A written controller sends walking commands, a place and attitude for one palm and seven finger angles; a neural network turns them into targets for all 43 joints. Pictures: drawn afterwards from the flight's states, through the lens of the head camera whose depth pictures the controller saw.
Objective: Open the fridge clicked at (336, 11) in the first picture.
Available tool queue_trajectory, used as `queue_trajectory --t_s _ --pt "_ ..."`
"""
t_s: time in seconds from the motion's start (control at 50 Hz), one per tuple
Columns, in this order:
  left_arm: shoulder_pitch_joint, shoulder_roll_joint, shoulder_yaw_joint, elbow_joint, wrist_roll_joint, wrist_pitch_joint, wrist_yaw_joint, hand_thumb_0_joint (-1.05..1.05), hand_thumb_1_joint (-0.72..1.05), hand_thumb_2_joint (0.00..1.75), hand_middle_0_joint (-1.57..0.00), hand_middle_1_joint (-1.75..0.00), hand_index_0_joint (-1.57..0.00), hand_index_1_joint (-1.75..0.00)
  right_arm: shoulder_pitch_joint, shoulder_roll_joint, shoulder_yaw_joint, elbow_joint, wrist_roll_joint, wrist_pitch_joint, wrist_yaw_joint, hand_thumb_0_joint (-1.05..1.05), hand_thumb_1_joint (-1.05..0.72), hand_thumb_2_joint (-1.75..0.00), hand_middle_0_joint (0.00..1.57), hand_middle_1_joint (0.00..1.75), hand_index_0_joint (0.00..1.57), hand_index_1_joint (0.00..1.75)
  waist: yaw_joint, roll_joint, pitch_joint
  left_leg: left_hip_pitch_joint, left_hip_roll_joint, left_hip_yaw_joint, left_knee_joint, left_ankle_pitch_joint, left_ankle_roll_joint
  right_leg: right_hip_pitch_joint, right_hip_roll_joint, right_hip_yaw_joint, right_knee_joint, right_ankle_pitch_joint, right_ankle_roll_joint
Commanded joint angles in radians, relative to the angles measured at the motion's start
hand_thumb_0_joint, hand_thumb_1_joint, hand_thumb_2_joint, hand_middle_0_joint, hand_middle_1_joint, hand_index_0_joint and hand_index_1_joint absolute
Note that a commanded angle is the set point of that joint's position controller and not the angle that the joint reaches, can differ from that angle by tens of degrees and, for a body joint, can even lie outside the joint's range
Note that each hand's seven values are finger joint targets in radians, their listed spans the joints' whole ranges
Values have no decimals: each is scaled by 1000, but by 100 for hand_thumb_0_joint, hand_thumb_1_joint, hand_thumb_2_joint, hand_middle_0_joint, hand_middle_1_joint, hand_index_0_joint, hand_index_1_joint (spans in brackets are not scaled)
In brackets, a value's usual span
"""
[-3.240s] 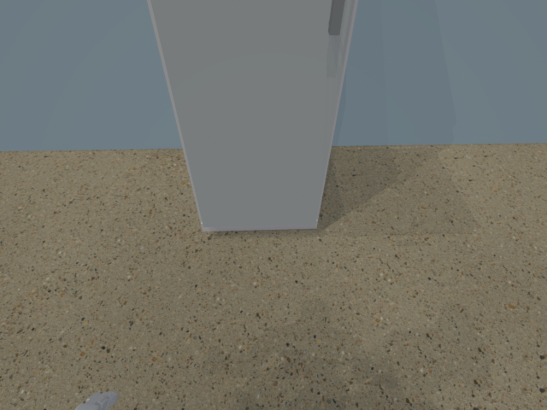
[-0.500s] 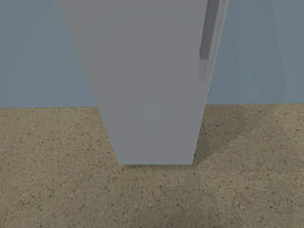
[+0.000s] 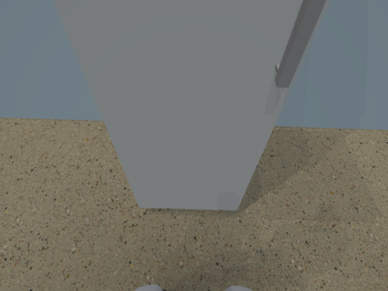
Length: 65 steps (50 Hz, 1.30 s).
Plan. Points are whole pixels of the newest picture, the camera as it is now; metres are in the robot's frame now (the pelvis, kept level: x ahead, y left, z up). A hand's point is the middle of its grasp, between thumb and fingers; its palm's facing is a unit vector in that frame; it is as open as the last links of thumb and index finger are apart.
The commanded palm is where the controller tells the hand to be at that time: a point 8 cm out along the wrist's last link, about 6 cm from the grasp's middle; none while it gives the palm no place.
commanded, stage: come to a stop and stand still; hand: right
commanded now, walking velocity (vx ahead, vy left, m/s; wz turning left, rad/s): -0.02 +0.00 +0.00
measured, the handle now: (299, 24) +0.52 -0.14 +0.27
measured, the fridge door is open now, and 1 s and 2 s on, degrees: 0 0 0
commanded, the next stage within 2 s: look again from close up in 1.54 s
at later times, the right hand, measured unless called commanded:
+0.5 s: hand out of the picture -0.03 -0.24 -0.17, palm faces +0.00 +0.98 -0.17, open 7.4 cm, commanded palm none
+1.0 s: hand out of the picture -0.05 -0.14 -0.17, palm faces +0.03 +0.99 -0.17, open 7.3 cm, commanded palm none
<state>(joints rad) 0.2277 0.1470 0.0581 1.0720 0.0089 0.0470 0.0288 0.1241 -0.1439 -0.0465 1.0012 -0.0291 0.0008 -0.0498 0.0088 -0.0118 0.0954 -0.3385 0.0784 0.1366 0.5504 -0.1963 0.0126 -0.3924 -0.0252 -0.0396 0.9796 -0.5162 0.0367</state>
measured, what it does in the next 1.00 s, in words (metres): steps on the spot: right foot, then left foot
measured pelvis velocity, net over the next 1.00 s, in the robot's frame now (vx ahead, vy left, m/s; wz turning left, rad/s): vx -0.05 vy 0.01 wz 0.01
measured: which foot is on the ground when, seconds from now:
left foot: down 0.00-0.12, up 0.14-0.64, down 0.66-1.00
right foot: up 0.00-0.10, down 0.12-1.00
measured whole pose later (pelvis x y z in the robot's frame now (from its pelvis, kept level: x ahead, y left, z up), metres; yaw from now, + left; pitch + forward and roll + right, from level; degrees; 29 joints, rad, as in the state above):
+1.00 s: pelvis -0.05 +0.01 +0.01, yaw +1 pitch -2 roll +0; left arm 0.34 0.10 0.01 1.17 0.02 0.01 0.03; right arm 0.31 -0.11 -0.01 1.13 0.00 0.01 -0.04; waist 0.02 -0.01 0.02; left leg -0.14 -0.02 0.05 0.45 -0.27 0.03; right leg -0.24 -0.08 -0.04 0.45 -0.17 0.04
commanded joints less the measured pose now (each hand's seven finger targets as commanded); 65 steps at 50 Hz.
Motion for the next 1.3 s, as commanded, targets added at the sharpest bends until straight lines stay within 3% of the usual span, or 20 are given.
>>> queue_trajectory --t_s 0.0,0.06,0.08,0.1,0.12,0.14,0.18,0.24,0.36,0.44,0.52,0.58,0.6,0.62,0.64,0.68,0.76,0.84,1.2,1.28 --pt "100 44 17 -64 3 -5 -13 0 90 90 -20 -30 -20 -30 49 -209 -54 -59 -12 11 -6 0 -90 -90 20 30 20 30 -6 200 -152 70 263 -196 -171 426 161 55 -18 13 -93 47 6" --pt "172 51 11 -58 4 -27 -13 0 90 90 -20 -30 -20 -30 30 -201 -51 -71 -4 24 5 0 -90 -90 20 30 20 30 38 186 -161 -8 184 -162 -103 136 84 229 2 -44 -424 262 -2" --pt "185 87 13 -55 4 -40 -13 0 90 90 -20 -30 -20 -30 46 -157 -40 -76 6 31 10 0 -90 -90 20 30 20 30 42 57 -150 -75 116 -124 -6 -35 38 289 -42 16 -556 296 -11" --pt "148 174 26 -87 16 -53 -11 0 90 90 -20 -30 -20 -30 81 -83 -26 -91 17 40 15 0 -90 -90 20 30 20 30 27 -265 -99 -161 -11 -54 144 -281 -38 196 -266 307 -724 309 -74" --pt "74 213 26 -123 21 -52 -2 0 90 90 -20 -30 -20 -30 58 -92 -22 -94 10 46 12 0 -90 -90 20 30 20 30 30 -281 -37 -128 -51 -126 284 -349 -44 41 -351 431 -812 260 -130" --pt "27 211 22 -132 26 -57 9 0 90 90 -20 -30 -20 -30 65 -110 -28 -83 3 51 11 0 -90 -90 20 30 20 30 10 -253 -24 -113 -43 -193 378 -318 -35 -2 -349 426 -825 209 -143" --pt "-48 172 1 -137 24 -61 18 0 90 90 -20 -30 -20 -30 130 -124 -39 -28 1 46 32 0 -90 -90 20 30 20 30 -30 -125 -10 -140 -48 -216 458 -179 -45 60 -265 302 -808 161 -132" --pt "-8 161 2 -118 14 -67 27 0 90 90 -20 -30 -20 -30 159 -135 -36 -1 2 41 45 0 -90 -90 20 30 20 30 -11 -103 -41 -167 -43 -197 446 -132 -64 203 -247 201 -774 358 -144" --pt "115 177 15 -57 15 -64 38 0 90 90 -20 -30 -20 -30 133 -113 -27 -5 4 47 47 0 -90 -90 20 30 20 30 38 -110 -97 -151 -37 -166 334 -203 -73 382 -281 205 -721 637 -182" --pt "125 178 15 -24 14 -58 34 0 90 90 -20 -30 -20 -30 123 -100 -16 11 9 48 45 0 -90 -90 20 30 20 30 45 -164 -102 -80 -33 -141 232 -246 -62 362 -268 201 -723 592 -183" --pt "89 182 16 -2 16 -50 21 0 90 90 -20 -30 -20 -30 161 -68 -2 47 15 42 38 0 -90 -90 20 30 20 30 22 -175 -93 47 -47 -107 84 -229 -40 247 -239 207 -757 349 -169" --pt "88 154 12 16 7 -49 13 0 90 90 -20 -30 -20 -30 233 -68 2 89 15 25 28 0 -90 -90 20 30 20 30 -17 -112 -87 213 -47 -83 -173 -31 -32 147 -182 164 -708 262 -117" --pt "99 119 6 23 1 -49 8 0 90 90 -20 -30 -20 -30 241 -90 3 99 14 18 22 0 -90 -90 20 30 20 30 -16 -59 -72 269 -9 -131 -233 -19 -21 85 -139 130 -675 203 -80" --pt "108 78 -4 25 -4 -47 4 0 90 90 -20 -30 -20 -30 224 -116 5 100 13 9 16 0 -90 -90 20 30 20 30 -6 19 -49 247 78 -227 -272 -97 10 45 -87 79 -622 174 -45" --pt "108 46 -18 26 -3 -45 -4 0 90 90 -20 -30 -20 -30 191 -138 10 92 16 3 13 0 -90 -90 20 30 20 30 6 56 -17 157 131 -262 -313 -151 37 79 -49 41 -594 204 -28" --pt "116 39 -27 41 11 -38 -4 0 90 90 -20 -30 -20 -30 168 -136 11 95 20 -8 14 0 -90 -90 20 30 20 30 11 218 11 22 106 -271 -356 -244 47 171 -39 12 -550 271 -25" --pt "168 42 -29 77 11 -38 -3 0 90 90 -20 -30 -20 -30 168 -100 18 93 24 -4 13 0 -90 -90 20 30 20 30 19 97 50 -15 55 -223 -320 -247 32 198 -58 15 -568 320 -25" --pt "167 42 -32 81 8 -40 1 0 90 90 -20 -30 -20 -30 208 -90 19 96 26 -5 12 0 -90 -90 20 30 20 30 6 51 52 10 37 -219 -302 -205 28 182 -67 21 -576 334 -23" --pt "124 44 -31 64 1 -56 14 0 90 90 -20 -30 -20 -30 285 -51 24 126 21 -21 9 0 -90 -90 20 30 20 30 0 5 -23 94 24 -190 -258 35 16 240 -88 31 -583 444 -28" --pt "103 53 -32 63 1 -55 14 0 90 90 -20 -30 -20 -30 286 -54 25 128 19 -20 8 0 -90 -90 20 30 20 30 -5 10 0 86 23 -185 -255 43 13 243 -90 33 -590 441 -28"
